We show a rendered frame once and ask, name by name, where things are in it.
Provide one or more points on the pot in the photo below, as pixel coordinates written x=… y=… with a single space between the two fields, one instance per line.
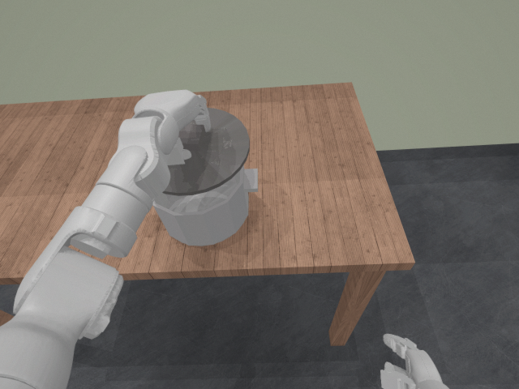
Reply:
x=210 y=217

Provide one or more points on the table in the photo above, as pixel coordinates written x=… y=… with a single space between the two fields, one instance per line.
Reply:
x=323 y=203

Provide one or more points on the lid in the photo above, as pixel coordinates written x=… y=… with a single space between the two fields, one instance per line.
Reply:
x=223 y=153

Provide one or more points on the knob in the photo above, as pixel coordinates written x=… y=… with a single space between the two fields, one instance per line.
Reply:
x=192 y=137

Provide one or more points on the left robot upper arm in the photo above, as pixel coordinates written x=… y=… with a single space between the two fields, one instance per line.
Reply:
x=73 y=299

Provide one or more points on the left robot forearm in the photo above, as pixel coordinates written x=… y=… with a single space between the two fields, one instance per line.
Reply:
x=107 y=221

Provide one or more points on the robot right hand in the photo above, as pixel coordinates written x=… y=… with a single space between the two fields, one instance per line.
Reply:
x=419 y=366

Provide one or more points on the robot left hand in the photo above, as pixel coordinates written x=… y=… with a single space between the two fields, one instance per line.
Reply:
x=184 y=106

